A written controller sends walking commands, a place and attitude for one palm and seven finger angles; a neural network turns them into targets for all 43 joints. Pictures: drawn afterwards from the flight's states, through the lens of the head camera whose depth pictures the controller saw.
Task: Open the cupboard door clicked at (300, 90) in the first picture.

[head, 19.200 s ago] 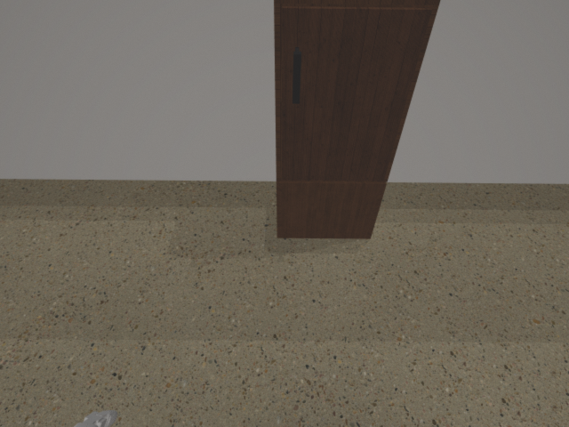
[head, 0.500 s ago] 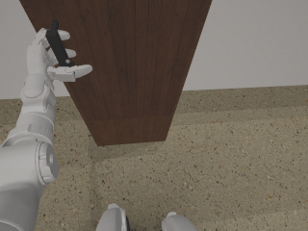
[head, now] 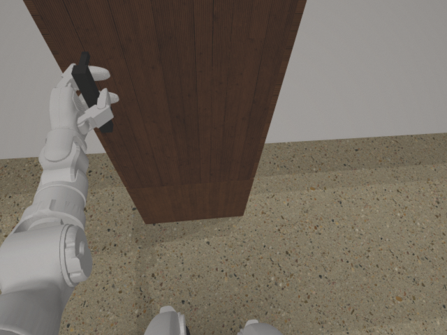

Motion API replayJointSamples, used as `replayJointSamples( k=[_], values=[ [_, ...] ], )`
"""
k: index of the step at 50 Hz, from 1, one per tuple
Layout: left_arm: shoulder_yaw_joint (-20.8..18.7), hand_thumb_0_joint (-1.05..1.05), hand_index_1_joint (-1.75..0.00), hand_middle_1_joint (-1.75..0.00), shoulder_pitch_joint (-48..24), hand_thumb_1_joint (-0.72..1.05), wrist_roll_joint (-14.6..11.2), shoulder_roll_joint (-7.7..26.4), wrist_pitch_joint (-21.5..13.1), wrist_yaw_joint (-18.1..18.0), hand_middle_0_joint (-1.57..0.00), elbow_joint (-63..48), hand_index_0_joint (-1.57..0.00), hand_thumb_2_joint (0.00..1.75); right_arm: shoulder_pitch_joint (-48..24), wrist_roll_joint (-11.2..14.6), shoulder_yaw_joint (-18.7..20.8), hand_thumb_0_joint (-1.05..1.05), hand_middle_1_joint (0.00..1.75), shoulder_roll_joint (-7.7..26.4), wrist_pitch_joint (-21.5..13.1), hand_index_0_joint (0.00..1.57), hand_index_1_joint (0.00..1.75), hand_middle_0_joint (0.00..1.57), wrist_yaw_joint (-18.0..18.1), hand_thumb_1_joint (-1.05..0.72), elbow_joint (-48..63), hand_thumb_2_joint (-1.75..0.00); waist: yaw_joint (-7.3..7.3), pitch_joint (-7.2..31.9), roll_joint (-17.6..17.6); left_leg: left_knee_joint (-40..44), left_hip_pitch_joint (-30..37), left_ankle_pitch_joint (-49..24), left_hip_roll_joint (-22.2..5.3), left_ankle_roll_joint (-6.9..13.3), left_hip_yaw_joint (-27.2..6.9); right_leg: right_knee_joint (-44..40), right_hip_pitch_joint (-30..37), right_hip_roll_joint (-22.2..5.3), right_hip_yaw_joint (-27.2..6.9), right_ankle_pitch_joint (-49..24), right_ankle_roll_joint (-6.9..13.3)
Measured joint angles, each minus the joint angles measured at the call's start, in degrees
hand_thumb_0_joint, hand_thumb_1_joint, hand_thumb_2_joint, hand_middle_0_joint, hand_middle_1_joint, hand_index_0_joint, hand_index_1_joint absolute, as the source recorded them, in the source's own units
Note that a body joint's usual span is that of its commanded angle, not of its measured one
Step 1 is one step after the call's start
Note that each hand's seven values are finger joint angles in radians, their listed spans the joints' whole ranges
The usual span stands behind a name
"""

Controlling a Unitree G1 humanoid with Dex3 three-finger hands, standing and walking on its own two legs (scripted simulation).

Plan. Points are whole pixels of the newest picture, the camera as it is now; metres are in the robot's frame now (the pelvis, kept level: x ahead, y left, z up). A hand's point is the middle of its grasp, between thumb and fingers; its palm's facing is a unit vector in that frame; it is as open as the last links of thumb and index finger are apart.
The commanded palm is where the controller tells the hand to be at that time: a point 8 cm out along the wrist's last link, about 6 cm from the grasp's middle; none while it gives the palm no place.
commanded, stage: pull the door open along its arc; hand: left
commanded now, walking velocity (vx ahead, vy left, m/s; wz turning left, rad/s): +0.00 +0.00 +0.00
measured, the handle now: (96, 94) +0.54 +0.20 +0.09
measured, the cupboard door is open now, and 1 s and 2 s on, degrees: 0 40 40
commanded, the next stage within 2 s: open thumb and fingers to let go in 1.00 s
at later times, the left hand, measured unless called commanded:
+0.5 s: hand (111, 146) +0.41 +0.16 +0.10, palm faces +0.03 -1.00 +0.02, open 5.8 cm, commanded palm +0.36 +0.21 +0.09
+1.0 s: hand (179, 218) +0.28 +0.05 +0.11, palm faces +0.35 -0.94 -0.01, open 5.9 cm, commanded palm +0.22 +0.08 +0.09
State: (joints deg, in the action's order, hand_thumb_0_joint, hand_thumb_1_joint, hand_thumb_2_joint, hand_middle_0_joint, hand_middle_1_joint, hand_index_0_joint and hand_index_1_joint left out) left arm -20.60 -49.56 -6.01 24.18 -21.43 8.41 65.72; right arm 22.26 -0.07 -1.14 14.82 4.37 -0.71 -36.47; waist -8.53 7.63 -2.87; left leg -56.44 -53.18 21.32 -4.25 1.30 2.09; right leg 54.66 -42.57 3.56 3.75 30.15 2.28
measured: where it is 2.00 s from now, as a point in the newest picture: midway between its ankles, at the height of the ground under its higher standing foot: outside the picture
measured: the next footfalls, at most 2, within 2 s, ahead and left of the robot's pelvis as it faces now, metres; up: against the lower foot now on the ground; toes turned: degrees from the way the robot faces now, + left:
none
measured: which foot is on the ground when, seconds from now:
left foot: down 0.00-1.00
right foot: down 0.00-1.00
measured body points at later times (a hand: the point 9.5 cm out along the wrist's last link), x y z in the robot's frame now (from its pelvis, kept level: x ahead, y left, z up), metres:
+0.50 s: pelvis +0.01 +0.00 +0.01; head +0.06 +0.00 +0.46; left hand +0.41 +0.21 +0.10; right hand +0.07 -0.25 -0.10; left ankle +0.05 +0.11 -0.68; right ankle -0.04 -0.10 -0.67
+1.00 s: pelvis +0.00 -0.03 +0.02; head +0.00 -0.05 +0.47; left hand +0.26 +0.10 +0.11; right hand +0.20 -0.22 -0.06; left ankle +0.05 +0.11 -0.68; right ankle -0.04 -0.10 -0.68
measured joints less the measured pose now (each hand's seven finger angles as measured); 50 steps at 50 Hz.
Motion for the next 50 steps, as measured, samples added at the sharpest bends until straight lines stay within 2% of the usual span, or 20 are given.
replayJointSamples(
  k=[6, 11, 19, 25, 27, 29, 34, 37, 40, 42, 44, 46, 50],
  values=[
    [0.7, 0.01, -1.34, -1.34, -0.5, 0.76, -0.3, 0.0, -0.2, -0.3, -0.38, -0.4, -0.37, 0.83, 0.1, -0.1, 0.3, 0.00, 0.30, 0.2, -0.1, 0.20, 0.30, 0.20, 0.0, -0.90, 0.1, -0.90, 0.13, -0.2, 0.2, -0.3, -0.7, -0.2, 0.1, -0.1, -0.2, 0.5, -0.7, -0.1, 0.2, 0.0, 0.1],
    [1.0, 0.01, -1.34, -1.35, 2.9, 0.76, -1.1, -1.2, -0.2, -0.3, -0.38, -3.8, -0.36, 0.82, 0.9, 0.0, 0.9, 0.00, 0.30, 0.6, 0.5, 0.20, 0.30, 0.20, -0.2, -0.90, 0.3, -0.90, 0.60, 0.2, 0.0, 0.2, 0.1, -0.1, 0.0, 0.0, 0.3, 0.1, -0.1, -0.1, -0.4, -0.1, 0.0],
    [3.2, 0.01, -1.34, -1.35, 14.3, 0.75, -3.7, -5.5, 0.8, -0.5, -0.38, -14.8, -0.36, 0.77, 1.4, 0.9, 1.1, 0.01, 0.30, 0.4, 1.5, 0.20, 0.30, 0.20, -0.6, -0.91, 1.8, -0.90, 2.12, 1.2, -0.1, 2.7, 4.9, -0.1, 0.2, 0.2, 1.7, -2.1, 4.0, -0.3, -1.7, -0.4, -0.3],
    [7.3, 0.01, -1.34, -1.35, 26.3, 0.72, -5.8, -10.4, 2.2, -1.5, -0.38, -27.7, -0.35, 0.74, -0.1, 1.6, 1.3, 0.01, 0.30, -0.1, 0.7, 0.20, 0.30, 0.20, -0.9, -0.91, 3.8, -0.90, 3.92, 1.6, 0.0, 4.9, 9.0, -0.3, 0.5, 0.2, 2.3, -4.2, 7.9, -0.5, -2.3, -0.8, -0.4],
    [9.2, 0.01, -1.34, -1.35, 29.8, 0.71, -6.3, -13.7, 3.2, -5.7, -0.38, -32.5, -0.36, 0.74, -1.2, 1.4, 1.5, 0.01, 0.30, -0.3, -0.1, 0.20, 0.30, 0.20, -1.0, -0.91, 4.0, -0.90, 4.94, 1.6, 0.0, 5.4, 10.2, -0.4, 0.6, 0.2, 2.4, -4.7, 9.0, -0.6, -2.4, -0.9, -0.5],
    [11.2, 0.01, -1.35, -1.35, 32.9, 0.70, -5.7, -17.3, 3.8, -11.0, -0.37, -37.1, -0.37, 0.73, -2.5, 1.1, 1.5, 0.01, 0.30, -0.6, -0.7, 0.20, 0.30, 0.20, -1.5, -0.91, 4.3, -0.90, 5.68, 1.5, 0.1, 5.8, 11.0, -0.6, 0.9, 0.1, 2.2, -4.9, 9.9, -0.9, -2.2, -0.9, -0.5],
    [18.1, 0.00, -1.33, -1.35, 40.2, 0.70, 0.1, -23.7, 5.5, -23.7, -0.37, -47.0, -0.36, 0.74, -6.4, -0.6, 1.3, 0.01, 0.30, -1.4, -1.2, 0.20, 0.30, 0.20, -2.9, -0.91, 5.8, -0.90, 7.00, 1.3, 0.3, 5.6, 12.1, -0.8, 1.6, 0.0, 1.7, -4.0, 11.0, -1.5, -1.6, -0.3, -0.3],
    [22.6, -0.01, -1.33, -1.35, 43.9, 0.70, 3.4, -26.5, 7.3, -29.8, -0.37, -51.2, -0.36, 0.75, -8.4, -1.3, 1.1, 0.01, 0.30, -2.0, -0.8, 0.20, 0.30, 0.20, -3.1, -0.91, 6.6, -0.90, 7.76, 1.1, 0.2, 5.5, 13.0, -0.9, 2.0, -0.2, 1.2, -3.6, 12.0, -1.8, -1.0, 0.1, -0.1],
    [26.6, -0.01, -1.33, -1.35, 47.5, 0.70, 5.7, -29.3, 9.8, -35.2, -0.36, -54.9, -0.37, 0.75, -9.8, -1.8, 0.7, 0.01, 0.30, -2.7, -0.2, 0.20, 0.30, 0.20, -3.0, -0.91, 7.1, -0.90, 8.29, 0.9, 0.1, 5.8, 14.2, -1.1, 2.3, -0.5, 0.6, -3.7, 13.4, -2.0, -0.4, 0.3, 0.2],
    [28.9, -0.01, -1.33, -1.35, 49.8, 0.69, 7.1, -31.1, 11.4, -37.9, -0.35, -56.9, -0.37, 0.75, -10.5, -2.1, 0.4, 0.01, 0.30, -3.2, 0.1, 0.20, 0.30, 0.20, -2.7, -0.91, 7.3, -0.90, 8.50, 0.7, 0.1, 6.1, 15.2, -1.2, 2.4, -0.8, 0.2, -4.0, 14.5, -2.0, 0.0, 0.3, 0.4],
    [31.7, -0.01, -1.33, -1.35, 51.7, 0.70, 8.2, -30.6, 12.9, -39.7, -0.35, -58.6, -0.37, 0.76, -11.1, -2.4, 0.0, 0.01, 0.30, -3.8, 0.4, 0.20, 0.30, 0.20, -2.4, -0.91, 7.4, -0.90, 8.42, 0.5, 0.1, 6.5, 16.1, -1.4, 2.5, -1.1, -0.2, -4.3, 15.6, -2.0, 0.4, 0.3, 0.8],
    [33.6, -0.02, -1.33, -1.35, 53.4, 0.70, 9.5, -29.9, 14.1, -40.2, -0.35, -60.1, -0.37, 0.77, -11.5, -2.6, -0.3, 0.01, 0.30, -4.3, 0.4, 0.20, 0.30, 0.20, -2.1, -0.91, 7.5, -0.90, 8.24, 0.4, 0.1, 6.8, 16.9, -1.6, 2.4, -1.4, -0.7, -4.7, 16.5, -1.8, 0.9, 0.3, 1.1],
    [36.0, -0.02, -1.34, -1.34, 57.5, 0.69, 9.1, -28.7, 15.9, -39.5, -0.36, -63.6, -0.36, 0.75, -11.5, -2.3, -0.8, 0.01, 0.30, -4.9, 0.2, 0.20, 0.30, 0.20, -1.9, -0.90, 7.4, -0.90, 7.74, 0.2, 0.1, 7.8, 18.9, -1.9, 2.2, -2.2, -1.4, -5.8, 18.7, -1.4, 1.5, 0.1, 1.8]
  ],
)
